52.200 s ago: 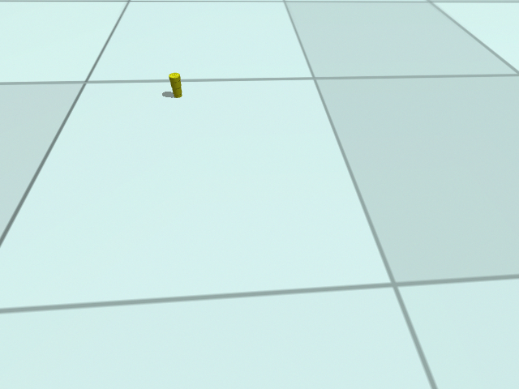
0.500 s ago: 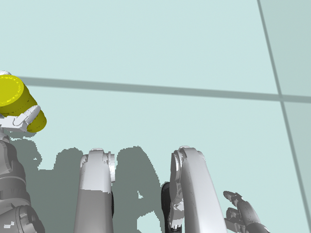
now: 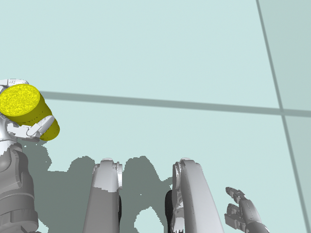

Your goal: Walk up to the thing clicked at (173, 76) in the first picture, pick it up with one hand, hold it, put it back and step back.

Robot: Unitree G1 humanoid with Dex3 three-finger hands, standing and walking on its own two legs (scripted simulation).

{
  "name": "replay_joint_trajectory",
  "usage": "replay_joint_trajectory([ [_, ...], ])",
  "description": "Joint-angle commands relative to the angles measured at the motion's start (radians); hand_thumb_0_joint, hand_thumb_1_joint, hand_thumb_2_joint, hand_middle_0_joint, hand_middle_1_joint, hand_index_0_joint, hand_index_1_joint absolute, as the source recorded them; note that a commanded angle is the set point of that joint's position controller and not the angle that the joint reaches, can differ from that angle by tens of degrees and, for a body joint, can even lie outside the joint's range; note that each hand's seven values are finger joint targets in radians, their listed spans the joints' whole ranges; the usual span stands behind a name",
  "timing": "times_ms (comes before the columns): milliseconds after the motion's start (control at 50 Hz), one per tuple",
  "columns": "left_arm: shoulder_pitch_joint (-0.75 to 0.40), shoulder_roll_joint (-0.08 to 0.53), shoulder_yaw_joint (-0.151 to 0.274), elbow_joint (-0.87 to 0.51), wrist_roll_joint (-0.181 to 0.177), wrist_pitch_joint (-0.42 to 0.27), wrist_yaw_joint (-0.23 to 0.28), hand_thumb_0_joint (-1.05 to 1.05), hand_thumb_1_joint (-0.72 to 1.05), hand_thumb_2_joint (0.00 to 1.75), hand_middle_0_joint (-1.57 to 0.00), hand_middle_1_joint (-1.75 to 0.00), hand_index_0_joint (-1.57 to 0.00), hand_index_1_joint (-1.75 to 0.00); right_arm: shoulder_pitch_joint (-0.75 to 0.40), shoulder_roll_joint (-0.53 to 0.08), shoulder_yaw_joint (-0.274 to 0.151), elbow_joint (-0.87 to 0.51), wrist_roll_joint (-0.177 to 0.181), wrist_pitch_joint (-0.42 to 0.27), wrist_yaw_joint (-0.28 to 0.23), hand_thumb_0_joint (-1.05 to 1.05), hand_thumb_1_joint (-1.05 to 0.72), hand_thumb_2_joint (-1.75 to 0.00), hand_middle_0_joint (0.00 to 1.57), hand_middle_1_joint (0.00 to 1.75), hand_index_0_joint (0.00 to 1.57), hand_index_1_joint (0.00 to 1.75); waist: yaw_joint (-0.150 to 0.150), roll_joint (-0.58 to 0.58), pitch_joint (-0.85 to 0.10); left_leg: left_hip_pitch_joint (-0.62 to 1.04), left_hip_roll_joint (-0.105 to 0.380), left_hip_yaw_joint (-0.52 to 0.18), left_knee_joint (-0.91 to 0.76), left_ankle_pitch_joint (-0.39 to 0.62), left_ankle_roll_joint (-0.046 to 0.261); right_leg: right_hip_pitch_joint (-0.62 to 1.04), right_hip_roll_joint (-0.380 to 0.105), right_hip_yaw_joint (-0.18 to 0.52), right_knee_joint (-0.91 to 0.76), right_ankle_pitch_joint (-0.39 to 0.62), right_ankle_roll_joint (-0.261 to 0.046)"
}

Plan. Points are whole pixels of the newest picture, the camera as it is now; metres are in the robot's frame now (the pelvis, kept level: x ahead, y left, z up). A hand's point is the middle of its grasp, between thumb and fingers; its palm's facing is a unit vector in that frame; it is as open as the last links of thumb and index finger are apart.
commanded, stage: lift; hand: left
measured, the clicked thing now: (36, 117) +0.38 +0.28 -0.02
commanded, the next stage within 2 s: hold in 1.66 s
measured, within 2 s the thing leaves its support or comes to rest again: neither
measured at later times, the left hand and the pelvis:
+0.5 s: hand out of the picture +0.39 +0.25 +0.17, palm faces +0.40 -0.92 -0.01, open 10.7 cm; pelvis +0.04 +0.01 +0.14, yaw +2 degrees
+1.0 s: hand out of the picture +0.39 +0.22 +0.25, palm faces +0.38 -0.92 -0.01, open 10.7 cm; pelvis +0.05 +0.00 +0.21, yaw +3 degrees
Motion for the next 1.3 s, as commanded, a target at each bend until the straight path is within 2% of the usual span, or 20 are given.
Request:
replay_joint_trajectory([
  [0,-0.201,0.203,0.012,-0.335,-0.026,-0.049,0.024,0.0,0.09,1.34,-1.32,-1.53,-1.37,-1.51,0.078,-0.175,-0.07,-0.096,0.01,-0.037,-0.025,0.0,-0.91,-0.9,0.2,0.3,0.2,0.3,0.012,0.127,-0.585,0.512,-0.011,0.017,-0.343,0.124,0.038,0.37,0.02,0.007,-0.31,0.145,-0.043],
  [20,-0.17,0.212,0.028,-0.357,-0.029,-0.039,0.037,0.0,0.08,1.34,-1.32,-1.53,-1.38,-1.51,0.079,-0.177,-0.072,-0.1,0.013,-0.038,-0.028,0.0,-0.91,-0.9,0.2,0.3,0.2,0.3,0.033,0.129,-0.596,0.544,-0.012,0.019,-0.364,0.136,0.038,0.391,0.02,0.01,-0.329,0.152,-0.044],
  [40,-0.149,0.178,-0.006,-0.358,-0.026,-0.028,0.047,0.0,0.07,1.34,-1.32,-1.53,-1.38,-1.51,0.078,-0.169,-0.071,-0.102,0.013,-0.04,-0.028,0.0,-0.91,-0.9,0.2,0.3,0.2,0.3,0.018,0.128,-0.597,0.56,-0.012,0.019,-0.376,0.154,0.037,0.416,0.02,0.009,-0.345,0.169,-0.043],
  [60,-0.158,0.196,0.007,-0.401,-0.024,-0.022,0.063,0.0,0.08,1.35,-1.32,-1.52,-1.36,-1.5,0.08,-0.168,-0.071,-0.107,0.014,-0.041,-0.031,0.0,-0.9,-0.9,0.2,0.3,0.2,0.3,0.031,0.116,-0.605,0.578,-0.012,0.024,-0.389,0.164,0.039,0.451,0.02,0.015,-0.371,0.181,-0.041],
  [140,-0.128,0.164,-0.047,-0.444,-0.003,0.008,0.102,0.0,0.05,1.34,-1.31,-1.51,-1.36,-1.5,0.087,-0.146,-0.066,-0.102,0.015,-0.046,-0.04,0.0,-0.91,-0.9,0.2,0.3,0.2,0.3,0.012,0.09,-0.591,0.62,-0.013,0.038,-0.44,0.205,0.044,0.589,0.018,0.038,-0.464,0.234,-0.029],
  [240,-0.061,0.095,-0.105,-0.452,0.015,0.033,0.146,0.0,0.08,1.34,-1.3,-1.49,-1.34,-1.48,0.088,-0.134,-0.061,-0.107,0.014,-0.051,-0.052,0.0,-0.9,-0.9,0.2,0.3,0.2,0.3,0.012,0.118,-0.516,0.757,-0.011,0.021,-0.563,0.207,0.034,0.627,0.021,0.019,-0.543,0.231,-0.035],
  [280,-0.027,0.111,-0.089,-0.468,0.022,0.041,0.162,0.0,0.1,1.35,-1.31,-1.5,-1.35,-1.49,0.099,-0.131,-0.06,-0.105,0.016,-0.052,-0.057,0.0,-0.89,-0.9,0.2,0.3,0.2,0.3,0.021,0.099,-0.506,0.805,-0.013,0.026,-0.596,0.263,0.034,0.688,0.021,0.016,-0.581,0.283,-0.033],
  [300,-0.038,0.085,-0.122,-0.461,0.027,0.042,0.165,0.0,0.07,1.35,-1.32,-1.51,-1.36,-1.5,0.098,-0.124,-0.054,-0.107,0.014,-0.053,-0.059,0.0,-0.9,-0.9,0.2,0.3,0.2,0.3,0.007,0.1,-0.471,0.806,-0.014,0.026,-0.614,0.251,0.034,0.701,0.022,0.016,-0.6,0.276,-0.033],
  [400,-0.023,0.025,-0.164,-0.409,0.047,0.031,0.192,0.0,0.07,1.33,-1.32,-1.49,-1.35,-1.49,0.11,-0.112,-0.05,-0.108,0.003,-0.057,-0.058,0.0,-0.9,-0.9,0.2,0.3,0.2,0.3,0.002,0.097,-0.404,0.919,-0.007,0.01,-0.706,0.313,0.025,0.751,0.022,-0.001,-0.658,0.317,-0.036],
  [420,-0.028,0.048,-0.144,-0.414,0.052,0.027,0.198,0.0,0.08,1.33,-1.32,-1.48,-1.35,-1.48,0.109,-0.115,-0.052,-0.105,0.002,-0.059,-0.057,0.0,-0.89,-0.89,0.2,0.3,0.2,0.3,0.015,0.104,-0.387,0.936,-0.008,0.012,-0.727,0.307,0.024,0.764,0.02,0.001,-0.675,0.312,-0.037],
  [460,-0.05,0.024,-0.179,-0.4,0.062,0.02,0.2,0.0,0.08,1.32,-1.31,-1.48,-1.34,-1.47,0.108,-0.109,-0.05,-0.11,0.0,-0.061,-0.056,0.0,-0.9,-0.9,0.2,0.3,0.2,0.3,0.002,0.083,-0.353,0.942,-0.01,0.016,-0.755,0.294,0.026,0.804,0.019,0.002,-0.716,0.312,-0.033],
  [480,-0.065,0.057,-0.146,-0.396,0.063,0.013,0.203,0.0,0.07,1.32,-1.32,-1.48,-1.35,-1.47,0.11,-0.114,-0.053,-0.105,-0.002,-0.062,-0.056,0.0,-0.9,-0.9,0.2,0.3,0.2,0.3,0.012,0.089,-0.355,0.957,-0.01,0.018,-0.774,0.285,0.027,0.823,0.016,0.006,-0.734,0.306,-0.034],
  [520,-0.053,0.008,-0.201,-0.369,0.067,0.013,0.197,0.0,0.04,1.29,-1.31,-1.46,-1.34,-1.45,0.108,-0.107,-0.05,-0.107,-0.004,-0.064,-0.052,0.0,-0.9,-0.9,0.2,0.3,0.2,0.3,0.007,0.09,-0.339,0.993,-0.012,0.027,-0.798,0.282,0.026,0.849,0.016,0.009,-0.765,0.307,-0.033],
  [560,-0.044,0.019,-0.179,-0.382,0.069,0.004,0.21,0.0,0.05,1.28,-1.3,-1.45,-1.34,-1.44,0.123,-0.109,-0.053,-0.102,-0.009,-0.065,-0.049,0.0,-0.9,-0.9,0.2,0.3,0.2,0.3,0.018,0.096,-0.363,1.036,-0.012,0.022,-0.822,0.338,0.021,0.891,0.017,0.001,-0.778,0.352,-0.034],
  [600,-0.053,0.001,-0.216,-0.388,0.077,-0.003,0.21,0.0,0.05,1.27,-1.29,-1.44,-1.33,-1.43,0.115,-0.106,-0.049,-0.108,-0.01,-0.065,-0.042,0.0,-0.9,-0.9,0.2,0.3,0.2,0.3,0.019,0.096,-0.324,1.063,-0.011,0.019,-0.861,0.318,0.018,0.898,0.018,-0.004,-0.806,0.331,-0.036],
  [740,-0.037,-0.003,-0.209,-0.359,0.082,-0.017,0.225,0.0,0.06,1.26,-1.29,-1.42,-1.32,-1.42,0.12,-0.098,-0.044,-0.103,-0.015,-0.061,-0.042,0.0,-0.9,-0.9,0.2,0.3,0.2,0.3,0.022,0.056,-0.301,1.105,-0.018,0.04,-0.919,0.333,0.025,1.022,0.016,0.004,-0.889,0.371,-0.027],
  [880,-0.062,-0.043,-0.262,-0.371,0.09,-0.024,0.242,0.0,-0.01,1.25,-1.28,-1.42,-1.31,-1.41,0.124,-0.086,-0.038,-0.098,-0.024,-0.056,-0.048,0.0,-0.91,-0.9,0.2,0.3,0.2,0.3,0.009,0.052,-0.289,1.158,-0.02,0.051,-0.966,0.363,0.025,1.107,0.012,0.013,-0.954,0.412,-0.02],
  [900,-0.052,-0.025,-0.236,-0.364,0.094,-0.02,0.248,0.0,0.0,1.25,-1.29,-1.42,-1.32,-1.41,0.122,-0.087,-0.041,-0.098,-0.025,-0.055,-0.049,0.0,-0.91,-0.9,0.2,0.3,0.2,0.3,0.017,0.047,-0.284,1.162,-0.022,0.052,-0.975,0.362,0.026,1.113,0.013,0.013,-0.967,0.411,-0.019],
  [1040,-0.034,-0.072,-0.272,-0.331,0.099,-0.014,0.264,0.0,0.01,1.25,-1.28,-1.41,-1.31,-1.41,0.117,-0.081,-0.037,-0.095,-0.028,-0.05,-0.051,0.0,-0.91,-0.9,0.2,0.3,0.2,0.3,0.01,0.034,-0.232,1.215,-0.019,0.051,-1.035,0.368,0.021,1.144,0.018,0.004,-1.008,0.41,-0.021],
  [1280,-0.059,-0.073,-0.283,-0.327,0.1,-0.005,0.266,0.0,0.01,1.24,-1.26,-1.39,-1.29,-1.39,0.128,-0.081,-0.04,-0.082,-0.031,-0.034,-0.058,0.0,-0.91,-0.89,0.2,0.3,0.2,0.3,0.014,0.017,-0.221,1.291,-0.018,0.065,-1.071,0.473,0.023,1.237,0.016,0.014,-1.063,0.52,-0.017],
])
